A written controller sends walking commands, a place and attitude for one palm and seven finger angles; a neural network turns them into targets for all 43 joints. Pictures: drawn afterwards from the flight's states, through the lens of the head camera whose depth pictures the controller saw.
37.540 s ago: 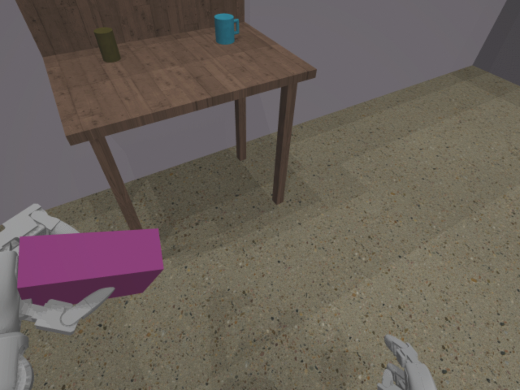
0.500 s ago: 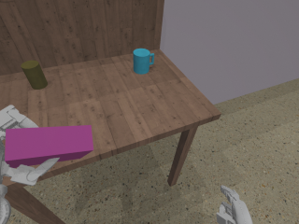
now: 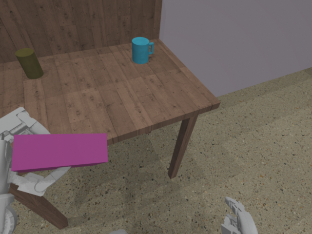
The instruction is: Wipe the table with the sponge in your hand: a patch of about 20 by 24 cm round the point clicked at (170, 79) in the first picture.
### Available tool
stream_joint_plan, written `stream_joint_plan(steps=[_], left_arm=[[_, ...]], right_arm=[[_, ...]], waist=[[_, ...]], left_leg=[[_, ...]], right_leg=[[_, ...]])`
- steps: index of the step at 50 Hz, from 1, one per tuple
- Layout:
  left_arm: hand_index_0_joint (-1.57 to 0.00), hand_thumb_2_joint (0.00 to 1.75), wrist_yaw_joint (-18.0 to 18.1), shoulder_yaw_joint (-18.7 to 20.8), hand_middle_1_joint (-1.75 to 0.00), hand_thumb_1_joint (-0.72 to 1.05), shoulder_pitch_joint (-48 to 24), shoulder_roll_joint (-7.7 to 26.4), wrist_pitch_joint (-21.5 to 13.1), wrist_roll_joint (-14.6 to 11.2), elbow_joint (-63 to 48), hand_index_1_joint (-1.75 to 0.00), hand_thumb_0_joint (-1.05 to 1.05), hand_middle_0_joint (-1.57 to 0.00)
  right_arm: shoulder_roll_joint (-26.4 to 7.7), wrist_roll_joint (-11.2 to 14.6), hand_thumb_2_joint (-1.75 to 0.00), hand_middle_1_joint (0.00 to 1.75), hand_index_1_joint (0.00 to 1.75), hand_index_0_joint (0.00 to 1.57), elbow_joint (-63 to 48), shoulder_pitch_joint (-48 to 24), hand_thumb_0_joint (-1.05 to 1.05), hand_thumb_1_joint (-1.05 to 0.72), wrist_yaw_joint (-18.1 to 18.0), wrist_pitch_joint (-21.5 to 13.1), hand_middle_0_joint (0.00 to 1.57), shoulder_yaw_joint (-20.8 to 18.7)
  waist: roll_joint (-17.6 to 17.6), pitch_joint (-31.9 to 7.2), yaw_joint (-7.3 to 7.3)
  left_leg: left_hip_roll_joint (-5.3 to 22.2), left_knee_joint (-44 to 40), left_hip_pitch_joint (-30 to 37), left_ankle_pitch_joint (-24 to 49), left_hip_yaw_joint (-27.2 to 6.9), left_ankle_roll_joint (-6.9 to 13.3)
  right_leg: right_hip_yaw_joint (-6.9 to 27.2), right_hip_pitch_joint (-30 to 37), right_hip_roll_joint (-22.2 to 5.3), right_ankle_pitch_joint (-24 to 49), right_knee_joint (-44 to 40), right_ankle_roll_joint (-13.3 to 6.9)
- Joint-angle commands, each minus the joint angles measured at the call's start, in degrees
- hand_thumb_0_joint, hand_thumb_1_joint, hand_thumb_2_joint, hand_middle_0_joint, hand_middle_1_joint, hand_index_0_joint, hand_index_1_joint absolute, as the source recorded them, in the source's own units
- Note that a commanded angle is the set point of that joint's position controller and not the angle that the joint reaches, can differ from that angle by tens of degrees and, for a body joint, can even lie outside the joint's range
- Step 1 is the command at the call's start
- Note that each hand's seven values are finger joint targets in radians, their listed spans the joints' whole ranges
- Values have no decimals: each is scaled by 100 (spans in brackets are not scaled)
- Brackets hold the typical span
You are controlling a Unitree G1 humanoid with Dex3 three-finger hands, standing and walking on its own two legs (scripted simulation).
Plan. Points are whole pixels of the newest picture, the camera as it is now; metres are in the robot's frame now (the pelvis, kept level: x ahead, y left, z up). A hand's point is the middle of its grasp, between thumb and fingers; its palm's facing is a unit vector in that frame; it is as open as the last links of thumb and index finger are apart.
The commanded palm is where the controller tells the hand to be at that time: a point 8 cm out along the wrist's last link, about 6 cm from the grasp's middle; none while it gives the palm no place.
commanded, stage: step back with the hand held close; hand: left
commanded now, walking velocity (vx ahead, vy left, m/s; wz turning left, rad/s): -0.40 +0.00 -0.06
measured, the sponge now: (75, 152) +0.24 +0.17 +0.16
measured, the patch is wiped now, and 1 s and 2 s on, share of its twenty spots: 1.00 1.00 1.00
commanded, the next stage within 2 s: stop stepping back and stand still in 0.20 s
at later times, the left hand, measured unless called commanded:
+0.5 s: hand out of the picture +0.08 +0.19 +0.18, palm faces +0.25 -0.88 -0.41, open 9.1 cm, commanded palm +0.03 +0.25 +0.20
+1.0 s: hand out of the picture +0.00 +0.21 +0.19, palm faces +0.38 -0.84 -0.39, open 9.1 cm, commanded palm -0.05 +0.26 +0.20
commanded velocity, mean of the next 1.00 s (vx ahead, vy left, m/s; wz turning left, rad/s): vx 0.05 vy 0.03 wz -0.01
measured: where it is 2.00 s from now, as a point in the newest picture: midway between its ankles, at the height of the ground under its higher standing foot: outside the picture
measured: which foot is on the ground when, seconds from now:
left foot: up 0.00-0.04, down 0.06-0.32, up 0.34-0.54, down 0.56-1.00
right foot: down 0.00-0.06, up 0.08-0.30, down 0.32-0.92, up 0.94-1.00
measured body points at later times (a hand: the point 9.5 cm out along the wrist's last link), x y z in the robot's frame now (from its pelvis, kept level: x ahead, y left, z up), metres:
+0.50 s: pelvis -0.15 -0.02 +0.01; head -0.15 -0.01 +0.46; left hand +0.06 +0.24 +0.20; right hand -0.01 -0.27 -0.07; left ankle -0.15 +0.12 -0.68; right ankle -0.09 -0.12 -0.72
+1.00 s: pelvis -0.22 -0.02 +0.00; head -0.25 -0.02 +0.45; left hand -0.03 +0.26 +0.21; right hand -0.06 -0.25 -0.07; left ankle -0.19 +0.12 -0.72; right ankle -0.18 -0.10 -0.68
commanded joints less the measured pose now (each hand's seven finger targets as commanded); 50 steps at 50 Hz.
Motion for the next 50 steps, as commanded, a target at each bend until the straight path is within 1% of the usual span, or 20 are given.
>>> stream_joint_plan(steps=[1, 5, 8, 13, 15, 16, 17, 19, 25, 28, 30, 33, 34, 36, 38, 43, 45, 46, 47, 50], left_arm=[[-120, 130, 176, 1070, -160, 10, 119, 1151, -353, -109, -1174, -160, 0, -120], [-120, 130, 255, 1108, -160, 10, -83, 1072, -403, -112, -1511, -160, 0, -120], [-120, 130, 258, 765, -160, 10, -489, 785, -299, -188, -1503, -160, 0, -120], [-120, 130, 198, 559, -160, 10, -654, 758, -136, -35, -986, -160, 0, -120], [-120, 130, 125, 603, -160, 10, -650, 825, -227, 10, -979, -160, 0, -120], [-120, 130, 131, 776, -160, 10, -494, 1122, -282, 35, -824, -160, 0, -120], [-120, 130, 105, 718, -160, 10, -255, 1045, -223, -69, -736, -160, 0, -120], [-120, 130, 71, 922, -160, 10, 93, 1096, -97, -167, -881, -160, 0, -120], [-120, 130, 220, 917, -160, 10, -225, 1128, -122, -94, -532, -160, 0, -120], [-120, 130, 218, 950, -160, 10, -118, 1120, -171, -145, -754, -160, 0, -120], [-120, 130, 222, 753, -160, 10, -136, 935, -63, -51, -598, -160, 0, -120], [-120, 130, 152, 632, -160, 10, -625, 903, -86, 4, -472, -160, 0, -120], [-120, 130, 138, 570, -160, 10, -706, 864, -113, 27, -301, -160, 0, -120], [-120, 130, 95, 529, -160, 10, -1041, 958, -132, 23, -339, -160, 0, -120], [-120, 130, 17, 650, -160, 10, -1367, 1168, -181, 10, -587, -160, 0, -120], [-120, 130, 192, 598, -160, 10, -587, 950, -117, -52, -564, -160, 0, -120], [-120, 130, 251, 666, -160, 10, -832, 950, -159, -47, -818, -160, 0, -120], [-120, 130, 197, 954, -160, 10, -812, 1233, -88, 54, -830, -160, 0, -120], [-120, 130, 169, 734, -160, 10, -1108, 1010, -87, 5, -723, -160, 0, -120], [-120, 130, 161, 619, -160, 10, -518, 797, 56, -23, 371, -160, 0, -120]], right_arm=[[-711, -5, -90, 30, 30, 20, -1007, -468, 0, -90, -104, -183, 20, -338], [-845, -72, -90, 30, 30, 20, -1058, -264, 0, -90, -118, -550, 20, -447], [-851, 1, -90, 30, 30, 20, -781, -114, 0, -90, -46, -826, 20, -467], [-949, 2, -90, 30, 30, 20, -838, -402, 0, -90, -33, -865, 20, -338], [-874, 19, -90, 30, 30, 20, -933, -494, 0, -90, -24, -810, 20, -319], [-743, 69, -90, 30, 30, 20, -1013, -475, 0, -90, -24, -769, 20, -341], [-806, 214, -90, 30, 30, 20, -1029, -340, 0, -90, -54, -754, 20, -501], [-602, 201, -90, 30, 30, 20, -1027, -336, 0, -90, 5, -607, 20, -303], [-882, 98, -90, 30, 30, 20, -980, -348, 0, -90, -184, -571, 20, -264], [-1182, 188, -90, 30, 30, 20, -1170, -263, 0, -90, -225, -704, 20, -380], [-967, 203, -90, 30, 30, 20, -984, -290, 0, -90, -203, -764, 20, -287], [-1045, 138, -90, 30, 30, 20, -861, -376, 0, -90, -143, -894, 20, -261], [-1083, 64, -90, 30, 30, 20, -805, -434, 0, -90, -172, -904, 20, -294], [-981, 68, -90, 30, 30, 20, -700, -372, 0, -90, -124, -863, 20, -361], [-903, 46, -90, 30, 30, 20, -493, -310, 0, -90, -70, -796, 20, -272], [-735, 14, -90, 30, 30, 20, -693, -424, 0, -90, -238, -762, 20, -105], [-980, 1, -90, 30, 30, 20, -768, -430, 0, -90, -231, -786, 20, -128], [-935, 32, -90, 30, 30, 20, -871, -604, 0, -90, -213, -826, 20, -235], [-795, 125, -90, 30, 30, 20, -793, -171, 0, -90, -138, -866, 20, -244], [-740, 148, -90, 30, 30, 20, -583, -399, 0, -90, -70, -897, 20, -100]], waist=[[179, -979, 82], [2000, -1046, 76], [1384, -1205, 211], [1541, -698, 289], [549, -532, 352], [-749, -523, 286], [-1751, -849, 324], [-633, -1002, 106], [-96, -632, 53], [1659, -801, 168], [1966, -171, 68], [833, 209, 242], [89, 327, 290], [-1475, -64, 205], [-430, -69, 0], [195, -418, 43], [1942, -193, 100], [1935, -938, 346], [1766, -281, 35], [1029, 377, 219]], left_leg=[[507, -2043, 754, 642, -409, 182], [2050, -3232, 591, 1777, -1726, 990], [1792, -2452, 2176, 4138, -826, 850], [1516, -2672, 993, 1543, -756, 521], [923, -1551, 592, -3, -270, 180], [252, 105, 216, -697, 414, -115], [-67, 1823, 283, -568, -40, -118], [224, 1979, 95, -99, -471, -16], [163, -1818, 1623, -96, 160, 360], [1225, -3236, 1512, -511, -1252, 831], [1314, -3680, 275, -1983, -1459, 980], [874, -2576, -443, -1755, -753, 711], [474, -1436, -606, -1369, -382, 560], [-77, 1316, -338, -578, -37, 300], [228, 1446, 102, -90, -226, 274], [161, -1931, 2143, -326, 404, 453], [1393, -3526, 1716, -2143, -1681, 1026], [1542, -3660, 846, -1044, -1072, 1099], [1705, -3882, 817, -1790, -1794, 1300], [1695, -3677, 176, -1638, -1272, 1033]], right_leg=[[936, 422, -1193, 1707, -388, -331], [172, -248, 160, -1786, 2894, 166], [126, -867, -4, -1782, 2222, 219], [-51, 702, 65, -637, -158, 127], [38, 848, -301, 363, -1636, -32], [1207, 544, -1367, 727, -2002, -520], [2198, -81, -2155, 354, -2348, -925], [1673, 200, -1976, 407, -1669, -919], [943, -170, -1169, -1661, -1410, -323], [-332, 349, 32, -936, 699, 90], [-342, 348, -22, -1157, 1414, 169], [-389, 1394, -16, -960, -119, 79], [209, 1471, -319, -1225, -1082, -137], [3142, 624, -1977, -3213, -2861, -774], [2488, -4, -1928, -2874, -2580, -895], [816, -499, -1190, -2888, -1582, -540], [-242, -599, 13, -1972, 773, -63], [-521, 458, 223, -1785, 2617, 65], [-267, -371, 90, -1574, 3202, 107], [-46, -76, -478, -1576, 1666, 15]])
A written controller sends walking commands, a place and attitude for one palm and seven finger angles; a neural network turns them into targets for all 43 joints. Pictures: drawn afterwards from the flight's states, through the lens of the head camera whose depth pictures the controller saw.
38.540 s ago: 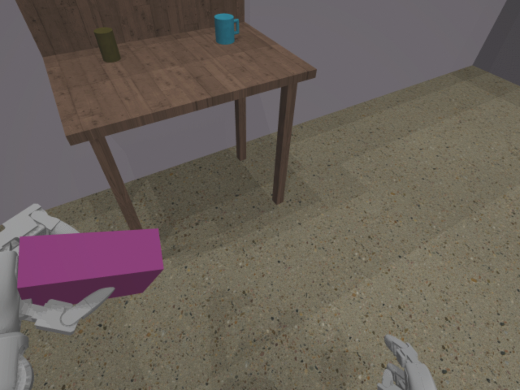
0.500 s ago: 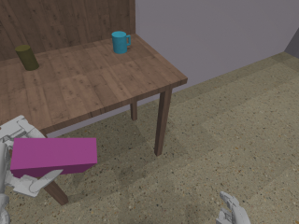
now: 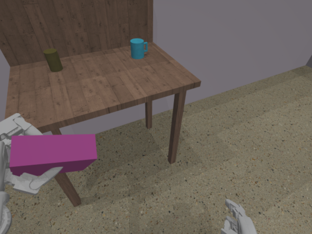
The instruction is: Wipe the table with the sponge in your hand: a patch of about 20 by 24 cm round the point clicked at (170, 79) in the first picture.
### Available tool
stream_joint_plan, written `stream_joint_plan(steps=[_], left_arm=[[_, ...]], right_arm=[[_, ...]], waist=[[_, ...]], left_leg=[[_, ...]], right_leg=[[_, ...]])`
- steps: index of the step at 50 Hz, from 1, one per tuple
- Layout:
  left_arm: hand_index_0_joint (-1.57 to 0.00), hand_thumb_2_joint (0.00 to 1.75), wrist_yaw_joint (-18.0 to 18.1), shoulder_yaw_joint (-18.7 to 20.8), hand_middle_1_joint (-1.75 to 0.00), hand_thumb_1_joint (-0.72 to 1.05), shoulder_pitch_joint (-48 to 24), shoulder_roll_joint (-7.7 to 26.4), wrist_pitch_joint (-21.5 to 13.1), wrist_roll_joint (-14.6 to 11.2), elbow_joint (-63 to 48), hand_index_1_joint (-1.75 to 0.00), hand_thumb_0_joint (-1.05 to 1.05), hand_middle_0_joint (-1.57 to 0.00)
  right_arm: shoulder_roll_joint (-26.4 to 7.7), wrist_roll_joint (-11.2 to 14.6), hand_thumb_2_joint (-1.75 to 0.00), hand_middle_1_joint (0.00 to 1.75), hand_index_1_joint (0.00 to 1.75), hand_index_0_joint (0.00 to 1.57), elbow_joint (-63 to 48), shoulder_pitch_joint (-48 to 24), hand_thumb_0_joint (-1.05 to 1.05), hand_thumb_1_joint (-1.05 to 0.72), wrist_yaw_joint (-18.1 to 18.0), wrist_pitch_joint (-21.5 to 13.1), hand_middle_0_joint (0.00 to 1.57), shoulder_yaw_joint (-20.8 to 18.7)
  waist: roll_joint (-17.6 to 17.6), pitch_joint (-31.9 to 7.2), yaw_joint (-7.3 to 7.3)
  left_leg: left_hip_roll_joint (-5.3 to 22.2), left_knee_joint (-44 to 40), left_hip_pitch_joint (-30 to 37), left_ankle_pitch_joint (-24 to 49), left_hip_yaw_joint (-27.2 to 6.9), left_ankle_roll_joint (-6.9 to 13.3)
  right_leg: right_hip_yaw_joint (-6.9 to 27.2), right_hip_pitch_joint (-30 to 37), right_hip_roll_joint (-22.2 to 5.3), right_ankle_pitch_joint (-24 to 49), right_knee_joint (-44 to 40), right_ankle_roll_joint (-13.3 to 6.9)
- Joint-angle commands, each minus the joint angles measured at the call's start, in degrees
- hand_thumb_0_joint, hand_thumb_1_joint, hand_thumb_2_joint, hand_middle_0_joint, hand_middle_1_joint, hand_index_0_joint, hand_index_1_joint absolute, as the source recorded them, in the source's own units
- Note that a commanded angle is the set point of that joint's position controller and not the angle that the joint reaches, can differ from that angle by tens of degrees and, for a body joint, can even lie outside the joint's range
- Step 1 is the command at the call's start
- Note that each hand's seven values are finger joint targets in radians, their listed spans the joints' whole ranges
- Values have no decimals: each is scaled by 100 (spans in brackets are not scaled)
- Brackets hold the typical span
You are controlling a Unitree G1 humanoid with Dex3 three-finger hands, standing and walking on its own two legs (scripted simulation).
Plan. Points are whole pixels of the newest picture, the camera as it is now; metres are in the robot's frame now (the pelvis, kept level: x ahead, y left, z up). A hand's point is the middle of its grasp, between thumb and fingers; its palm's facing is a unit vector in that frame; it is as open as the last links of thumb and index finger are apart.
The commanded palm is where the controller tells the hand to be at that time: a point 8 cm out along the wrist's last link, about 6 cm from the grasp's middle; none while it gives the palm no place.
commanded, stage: stop stepping back and stand still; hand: left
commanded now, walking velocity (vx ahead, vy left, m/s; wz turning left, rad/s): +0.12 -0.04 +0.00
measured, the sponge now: (66, 155) +0.23 +0.20 +0.16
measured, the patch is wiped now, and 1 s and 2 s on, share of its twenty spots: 1.00 1.00 1.00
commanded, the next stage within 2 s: stand and wait in 0.26 s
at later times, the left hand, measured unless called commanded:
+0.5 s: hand (35, 155) +0.22 +0.25 +0.17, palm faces +0.41 -0.83 -0.38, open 9.1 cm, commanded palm +0.16 +0.28 +0.20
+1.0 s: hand (29, 150) +0.23 +0.27 +0.17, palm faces +0.40 -0.84 -0.36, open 9.1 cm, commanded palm +0.18 +0.30 +0.20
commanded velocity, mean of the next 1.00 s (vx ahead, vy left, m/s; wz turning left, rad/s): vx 0.01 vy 0.00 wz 0.00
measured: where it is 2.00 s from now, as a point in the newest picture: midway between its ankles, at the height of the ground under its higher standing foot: outside the picture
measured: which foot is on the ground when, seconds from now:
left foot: down 0.00-1.00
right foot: up 0.00-0.08, down 0.10-1.00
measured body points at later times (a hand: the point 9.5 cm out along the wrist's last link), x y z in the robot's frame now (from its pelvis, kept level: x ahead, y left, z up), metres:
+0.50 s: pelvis +0.01 +0.00 +0.01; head +0.01 +0.00 +0.46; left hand +0.19 +0.29 +0.20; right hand +0.18 -0.24 -0.07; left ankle +0.03 +0.13 -0.72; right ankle +0.04 -0.10 -0.72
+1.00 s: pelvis +0.02 +0.02 +0.02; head +0.03 +0.03 +0.47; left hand +0.21 +0.31 +0.19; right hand +0.20 -0.20 -0.06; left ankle +0.03 +0.13 -0.72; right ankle +0.04 -0.10 -0.72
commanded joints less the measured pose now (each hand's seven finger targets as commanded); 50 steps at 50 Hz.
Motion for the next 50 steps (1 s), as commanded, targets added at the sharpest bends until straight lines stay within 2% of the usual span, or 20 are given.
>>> stream_joint_plan(steps=[1, 2, 3, 4, 5, 6, 7, 8, 9, 11, 12, 13, 14, 15, 17, 21, 23, 28, 41, 50], left_arm=[[-120, 130, 81, 393, -160, 10, -394, 545, -223, -74, -462, -160, 0, -120], [-120, 130, 68, 408, -160, 10, -396, 583, -196, -79, -487, -160, 0, -120], [-120, 130, 41, 346, -160, 10, -536, 600, -194, -21, -734, -160, 0, -120], [-120, 130, -10, 320, -160, 10, -596, 644, -234, -21, -900, -160, 0, -120], [-120, 130, -23, 452, -160, 10, -794, 862, -271, -67, -1196, -160, 0, -120], [-120, 130, -17, 455, -160, 10, -1076, 839, -356, -81, -1422, -160, 0, -120], [-120, 130, -11, 542, -160, 10, -951, 915, -359, -105, -1494, -160, 0, -120], [-120, 130, -8, 673, -160, 10, -1020, 1085, -356, -109, -1792, -160, 0, -120], [-120, 130, 34, 696, -160, 10, -838, 1015, -388, -115, -1809, -160, 0, -120], [-120, 130, 165, 651, -160, 10, -495, 842, -390, -108, -1685, -160, 0, -120], [-120, 130, 217, 641, -160, 10, -387, 804, -412, -109, -1601, -160, 0, -120], [-120, 130, 240, 577, -160, 10, -245, 676, -410, -129, -1542, -160, 0, -120], [-120, 130, 263, 591, -160, 10, -375, 702, -421, -103, -1601, -160, 0, -120], [-120, 130, 270, 621, -160, 10, -417, 720, -409, -94, -1493, -160, 0, -120], [-120, 130, 224, 570, -160, 10, -250, 637, -351, -43, -1110, -160, 0, -120], [-120, 130, 161, 471, -160, 10, -214, 641, -396, -61, -1204, -160, 0, -120], [-120, 130, 169, 525, -160, 10, -249, 741, -405, -57, -1402, -160, 0, -120], [-120, 130, 215, 672, -160, 10, -112, 843, -470, -59, -1607, -160, 0, -120], [-120, 130, 177, 447, -160, 10, -235, 602, -405, -90, -1273, -160, 0, -120], [-120, 130, 215, 499, -160, 10, -195, 636, -421, -88, -1396, -160, 0, -120]], right_arm=[[-790, 31, -90, 30, 30, 20, -705, -727, 0, -90, -19, -252, 20, -180], [-869, 4, -90, 30, 30, 20, -785, -794, 0, -90, -42, -204, 20, -191], [-875, -25, -90, 30, 30, 20, -879, -847, 0, -90, -55, -163, 20, -213], [-852, -21, -90, 30, 30, 20, -924, -830, 0, -90, -37, -119, 20, -292], [-783, 17, -90, 30, 30, 20, -972, -851, 0, -90, -4, -133, 20, -293], [-719, -10, -90, 30, 30, 20, -813, -797, 0, -90, 59, -190, 20, -253], [-805, 16, -90, 30, 30, 20, -754, -696, 0, -90, 63, -191, 20, -325], [-833, 32, -90, 30, 30, 20, -793, -765, 0, -90, 49, -145, 20, -332], [-721, 19, -90, 30, 30, 20, -763, -791, 0, -90, 18, -127, 20, -266], [-655, -37, -90, 30, 30, 20, -776, -816, 0, -90, -75, -104, 20, -202], [-733, -54, -90, 30, 30, 20, -809, -824, 0, -90, -128, -109, 20, -232], [-871, -54, -90, 30, 30, 20, -903, -866, 0, -90, -175, -120, 20, -302], [-933, -7, -90, 30, 30, 20, -957, -868, 0, -90, -175, -114, 20, -298], [-1024, 45, -90, 30, 30, 20, -1008, -853, 0, -90, -181, -129, 20, -358], [-868, 41, -90, 30, 30, 20, -930, -808, 0, -90, -173, -142, 20, -307], [-881, -3, -90, 30, 30, 20, -895, -771, 0, -90, -92, -178, 20, -366], [-892, -21, -90, 30, 30, 20, -925, -816, 0, -90, -81, -189, 20, -367], [-910, -42, -90, 30, 30, 20, -993, -890, 0, -90, -109, -155, 20, -348], [-859, -42, -90, 30, 30, 20, -971, -893, 0, -90, -110, -77, 20, -311], [-837, -45, -90, 30, 30, 20, -976, -936, 0, -90, -113, -31, 20, -294]], waist=[[883, 534, 123], [763, 438, 192], [355, 450, 200], [-845, 320, 171], [-1481, 41, 92], [-832, -235, 16], [-542, -68, -13], [-300, 39, -18], [-394, -31, 14], [-14, -232, -7], [321, -263, 16], [915, -227, 55], [1152, -250, 131], [881, -370, 195], [834, -35, 78], [-114, -197, 21], [196, -275, 29], [718, -366, 104], [340, -424, 89], [641, -406, 103]], left_leg=[[1315, -2021, -1173, -2243, -1363, 650], [1069, -1464, -1374, -2282, -1051, 474], [577, -436, -1511, -1983, -481, 281], [19, 1419, -1844, -1532, -30, 89], [-125, 2635, -1890, -1112, -149, -5], [30, 2877, -1590, -810, -519, -55], [130, 2710, -1410, -747, -650, -58], [251, 2182, -1078, -676, -687, -44], [310, 1380, -597, -728, -597, 15], [89, -199, 481, -232, -244, 76], [98, -746, 706, -218, -372, 119], [542, -1250, 730, -313, -1055, 282], [908, -1455, 643, -335, -1547, 439], [982, -1390, 344, -209, -1596, 427], [624, -1381, -294, -796, -1168, 270], [229, -513, 64, 276, -619, 77], [209, -614, 230, 494, -601, 47], [460, -1168, 347, 855, -887, 112], [387, -1127, 397, 863, -722, 51], [417, -1309, 355, 726, -779, 38]], right_leg=[[-25, 868, -309, -262, -1290, 33], [-250, 1583, -109, -1, -2173, 5], [-147, 1869, -50, 312, -3138, -78], [1406, 1891, -871, -121, -4006, -534], [3111, 1748, -1977, 311, -4658, -979], [2987, 1509, -2031, 33, -4650, -1018], [2781, 1189, -1969, 15, -4548, -1038], [2434, 881, -1928, 248, -4411, -962], [1923, 832, -1823, 514, -4183, -886], [1245, 725, -1374, 387, -3691, -616], [1002, 770, -1057, 305, -3364, -439], [704, 743, -669, 407, -2877, -239], [421, 769, -341, 718, -2596, -53], [256, 1139, -204, 962, -2577, 69], [293, 1440, -257, 856, -2955, 52], [1040, 1469, -807, 1331, -3642, -192], [1032, 1489, -886, 1456, -3629, -243], [505, 1677, -461, 1904, -3216, -75], [517, 1769, -448, 2172, -3386, -37], [408, 1817, -384, 2072, -3352, -32]])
